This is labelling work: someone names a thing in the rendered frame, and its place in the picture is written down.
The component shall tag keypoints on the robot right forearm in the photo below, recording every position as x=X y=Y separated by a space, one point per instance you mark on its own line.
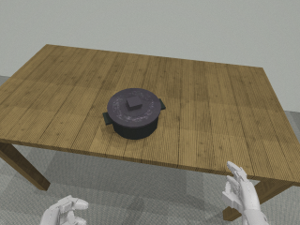
x=253 y=217

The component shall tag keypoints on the robot left hand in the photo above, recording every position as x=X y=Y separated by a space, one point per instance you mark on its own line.
x=52 y=216

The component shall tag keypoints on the knob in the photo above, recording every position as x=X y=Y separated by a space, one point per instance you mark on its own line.
x=134 y=102

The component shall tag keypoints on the pot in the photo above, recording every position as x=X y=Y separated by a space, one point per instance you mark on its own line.
x=133 y=133

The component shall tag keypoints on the robot right hand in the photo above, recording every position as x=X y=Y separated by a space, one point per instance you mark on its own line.
x=244 y=195

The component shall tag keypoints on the table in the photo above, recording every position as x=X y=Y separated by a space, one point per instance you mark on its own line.
x=215 y=112

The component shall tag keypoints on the lid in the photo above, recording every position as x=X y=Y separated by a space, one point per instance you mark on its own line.
x=123 y=116

